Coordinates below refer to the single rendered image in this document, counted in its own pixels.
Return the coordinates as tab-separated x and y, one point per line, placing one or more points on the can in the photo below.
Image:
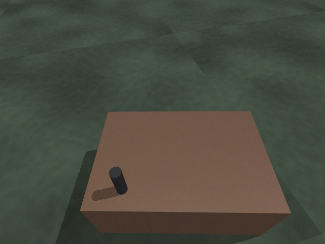
118	180

